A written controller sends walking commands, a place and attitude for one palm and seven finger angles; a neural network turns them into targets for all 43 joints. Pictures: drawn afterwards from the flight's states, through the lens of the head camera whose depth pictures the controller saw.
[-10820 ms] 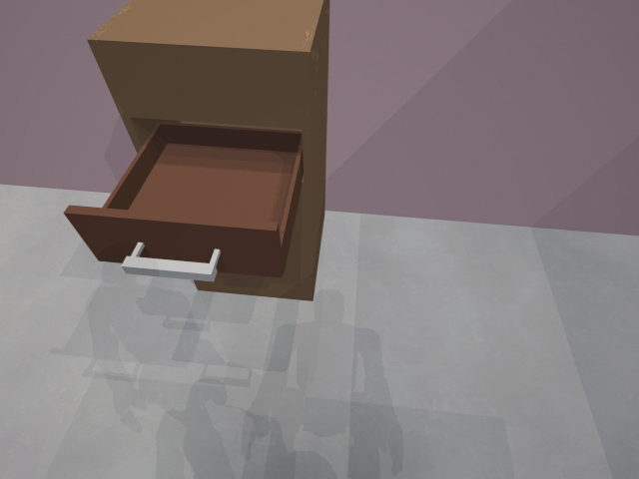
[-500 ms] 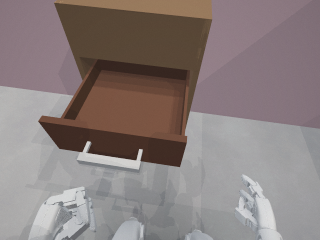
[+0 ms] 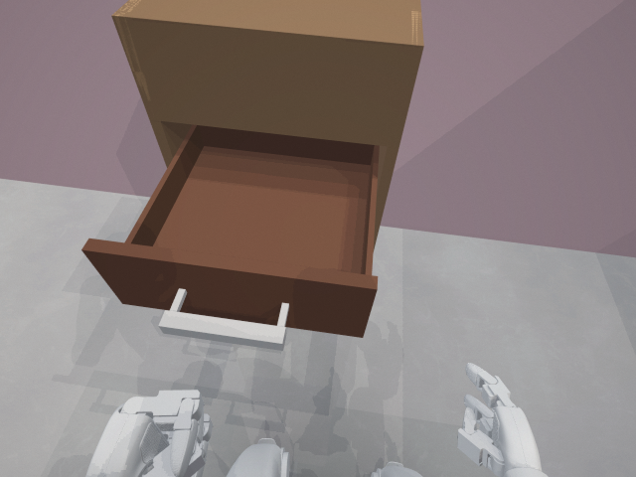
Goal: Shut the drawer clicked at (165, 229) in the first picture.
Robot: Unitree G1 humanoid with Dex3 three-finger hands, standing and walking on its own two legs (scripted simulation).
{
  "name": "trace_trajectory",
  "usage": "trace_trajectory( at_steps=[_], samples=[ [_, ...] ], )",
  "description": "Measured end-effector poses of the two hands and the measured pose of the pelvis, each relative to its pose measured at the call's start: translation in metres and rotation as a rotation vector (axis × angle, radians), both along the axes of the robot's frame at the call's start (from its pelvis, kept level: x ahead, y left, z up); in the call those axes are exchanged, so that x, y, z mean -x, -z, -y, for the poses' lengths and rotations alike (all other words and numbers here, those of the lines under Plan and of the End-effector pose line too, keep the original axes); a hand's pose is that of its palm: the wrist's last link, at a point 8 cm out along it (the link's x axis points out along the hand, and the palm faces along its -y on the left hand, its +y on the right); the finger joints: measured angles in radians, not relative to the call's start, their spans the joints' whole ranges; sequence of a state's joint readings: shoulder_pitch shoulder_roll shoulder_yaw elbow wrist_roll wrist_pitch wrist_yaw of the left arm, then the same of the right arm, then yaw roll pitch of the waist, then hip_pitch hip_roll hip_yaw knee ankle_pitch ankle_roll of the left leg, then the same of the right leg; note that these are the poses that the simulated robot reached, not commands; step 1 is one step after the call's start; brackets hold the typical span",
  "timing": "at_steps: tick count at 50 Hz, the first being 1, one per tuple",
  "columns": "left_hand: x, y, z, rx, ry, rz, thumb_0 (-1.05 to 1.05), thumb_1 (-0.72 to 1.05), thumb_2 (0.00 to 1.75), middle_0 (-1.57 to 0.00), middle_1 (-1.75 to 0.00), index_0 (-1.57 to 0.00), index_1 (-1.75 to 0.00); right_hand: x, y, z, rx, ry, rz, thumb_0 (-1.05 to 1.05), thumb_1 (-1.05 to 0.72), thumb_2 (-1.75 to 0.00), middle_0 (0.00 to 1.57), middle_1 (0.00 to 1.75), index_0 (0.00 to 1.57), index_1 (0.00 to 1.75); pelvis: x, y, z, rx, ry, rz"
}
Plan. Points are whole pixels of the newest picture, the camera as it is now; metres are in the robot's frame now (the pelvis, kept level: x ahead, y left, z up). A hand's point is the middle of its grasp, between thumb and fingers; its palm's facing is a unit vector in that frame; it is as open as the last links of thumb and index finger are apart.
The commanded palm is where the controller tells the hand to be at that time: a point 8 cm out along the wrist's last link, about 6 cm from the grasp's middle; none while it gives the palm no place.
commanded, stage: raise the hand and make a fist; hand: left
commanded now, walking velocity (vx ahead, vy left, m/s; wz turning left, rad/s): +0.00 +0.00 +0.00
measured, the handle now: (228, 316) +0.33 +0.15 -0.02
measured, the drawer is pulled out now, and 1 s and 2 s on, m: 0.28 0.28 0.28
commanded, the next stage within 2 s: bring the fist close to the handle in 0.22 s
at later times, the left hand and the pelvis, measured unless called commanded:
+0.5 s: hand (210, 456) +0.15 +0.12 +0.06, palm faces -0.04 -1.00 -0.03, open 3.3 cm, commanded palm +0.11 +0.18 +0.06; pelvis +0.00 -0.02 -0.01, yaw +0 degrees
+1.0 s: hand (224, 419) +0.19 +0.12 +0.01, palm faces -0.09 -1.00 -0.02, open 3.3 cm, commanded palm +0.17 +0.18 +0.01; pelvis +0.00 -0.03 -0.03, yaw +0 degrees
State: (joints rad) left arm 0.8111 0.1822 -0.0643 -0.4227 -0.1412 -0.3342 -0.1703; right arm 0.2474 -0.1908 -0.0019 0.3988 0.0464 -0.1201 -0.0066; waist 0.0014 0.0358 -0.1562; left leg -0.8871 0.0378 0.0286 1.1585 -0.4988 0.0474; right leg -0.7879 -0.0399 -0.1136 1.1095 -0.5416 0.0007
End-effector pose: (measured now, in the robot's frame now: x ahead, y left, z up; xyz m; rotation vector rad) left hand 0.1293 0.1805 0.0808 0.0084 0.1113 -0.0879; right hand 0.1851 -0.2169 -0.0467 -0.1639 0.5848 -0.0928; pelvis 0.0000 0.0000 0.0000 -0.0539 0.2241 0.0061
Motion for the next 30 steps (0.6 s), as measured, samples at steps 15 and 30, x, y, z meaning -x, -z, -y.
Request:
trace_trajectory(
  at_steps=[15,30],
  samples=[
    [0.001,-0.005,0.004,-0.012,-0.033,0.006,0.02,0.91,0.9,-1.4,-1.6,-1.4,-1.6,-0.01,-0.001,0.014,-0.005,0.016,0.019,0.01,-0.9,-0.9,0.2,0.3,0.2,0.3,-0.007,-0.001,0.009,-0.007,-0.002,-0.007],
    [-0.008,0.026,0.011,-0.026,-0.024,0.021,0.02,0.9,0.9,-1.4,-1.6,-1.4,-1.6,-0.018,0.017,0.025,0.012,-0.009,0.01,0.01,-0.9,-0.9,0.2,0.3,0.2,0.3,-0.002,0.015,0.024,-0.011,-0.005,-0.046]
  ],
)
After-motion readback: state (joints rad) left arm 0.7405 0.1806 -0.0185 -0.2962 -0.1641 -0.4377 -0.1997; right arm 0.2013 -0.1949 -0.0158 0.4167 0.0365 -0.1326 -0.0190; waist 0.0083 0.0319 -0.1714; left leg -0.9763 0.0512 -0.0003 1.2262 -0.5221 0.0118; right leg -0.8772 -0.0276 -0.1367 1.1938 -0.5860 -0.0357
